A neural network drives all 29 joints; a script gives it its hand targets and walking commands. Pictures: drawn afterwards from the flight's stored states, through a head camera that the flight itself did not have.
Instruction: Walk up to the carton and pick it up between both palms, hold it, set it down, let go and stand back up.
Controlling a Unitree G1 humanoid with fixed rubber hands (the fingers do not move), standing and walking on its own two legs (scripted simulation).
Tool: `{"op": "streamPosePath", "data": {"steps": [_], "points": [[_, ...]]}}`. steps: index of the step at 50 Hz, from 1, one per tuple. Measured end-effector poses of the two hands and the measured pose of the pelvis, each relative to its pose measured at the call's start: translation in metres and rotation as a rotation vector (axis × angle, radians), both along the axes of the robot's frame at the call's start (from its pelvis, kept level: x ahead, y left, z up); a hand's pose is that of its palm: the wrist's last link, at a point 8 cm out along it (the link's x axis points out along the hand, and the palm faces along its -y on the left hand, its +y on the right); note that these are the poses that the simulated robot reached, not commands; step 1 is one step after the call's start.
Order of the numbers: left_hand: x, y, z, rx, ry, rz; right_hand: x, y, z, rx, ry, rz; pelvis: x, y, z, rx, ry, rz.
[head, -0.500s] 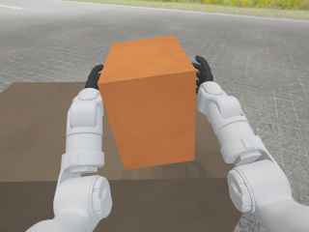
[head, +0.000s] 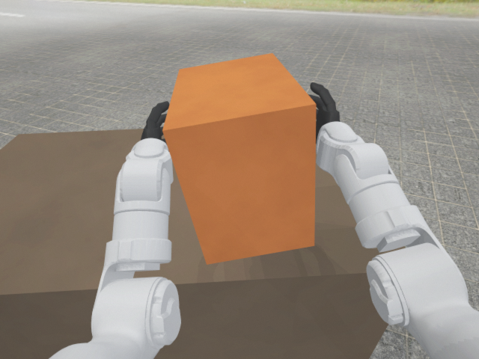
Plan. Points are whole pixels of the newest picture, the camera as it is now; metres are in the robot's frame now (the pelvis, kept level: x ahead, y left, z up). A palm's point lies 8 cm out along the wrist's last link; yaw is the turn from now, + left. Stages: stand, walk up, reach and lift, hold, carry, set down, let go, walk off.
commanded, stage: hold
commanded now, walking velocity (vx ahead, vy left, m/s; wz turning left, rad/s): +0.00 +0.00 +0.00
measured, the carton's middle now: (242, 151) +0.41 -0.01 +0.20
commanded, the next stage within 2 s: none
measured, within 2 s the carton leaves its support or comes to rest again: neither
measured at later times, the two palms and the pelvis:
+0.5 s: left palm (159, 150) +0.37 +0.13 +0.24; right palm (328, 133) +0.38 -0.15 +0.25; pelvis +0.01 -0.01 +0.00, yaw +1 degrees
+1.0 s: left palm (154, 140) +0.37 +0.13 +0.26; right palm (331, 121) +0.37 -0.14 +0.27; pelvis -0.01 -0.02 +0.00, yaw +0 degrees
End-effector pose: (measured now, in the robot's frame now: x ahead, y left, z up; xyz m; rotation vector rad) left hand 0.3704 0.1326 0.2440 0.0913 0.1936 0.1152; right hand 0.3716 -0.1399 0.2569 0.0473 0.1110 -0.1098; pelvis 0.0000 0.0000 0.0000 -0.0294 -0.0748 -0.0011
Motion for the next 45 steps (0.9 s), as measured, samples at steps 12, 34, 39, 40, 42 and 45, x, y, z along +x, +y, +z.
{"op": "streamPosePath", "data": {"steps": [12,34,39,40,42,45], "points": [[0.006,-0.002,-0.003,-0.024,0.012,0.013,0.010,-0.002,0.004,0.012,0.015,0.010,0.009,-0.009,0.000,0.002,-0.007,0.017],[-0.009,-0.009,0.010,-0.024,-0.023,0.011,-0.007,-0.010,0.003,0.055,-0.005,0.000,0.010,-0.016,-0.001,0.005,-0.024,0.017],[-0.010,-0.009,0.018,-0.051,-0.029,-0.004,-0.011,-0.010,0.015,0.029,-0.009,-0.010,0.005,-0.018,-0.001,0.009,-0.036,0.012],[-0.010,-0.008,0.019,-0.052,-0.025,-0.007,-0.012,-0.009,0.016,0.024,-0.004,-0.013,0.003,-0.018,-0.001,0.010,-0.036,0.011],[-0.009,-0.007,0.018,-0.053,-0.008,-0.010,-0.011,-0.009,0.017,0.018,0.013,-0.017,0.000,-0.018,-0.001,0.012,-0.035,0.007],[-0.007,-0.006,0.017,-0.041,0.015,-0.009,-0.008,-0.007,0.017,0.020,0.034,-0.011,-0.003,-0.018,0.000,0.012,-0.024,0.005]]}}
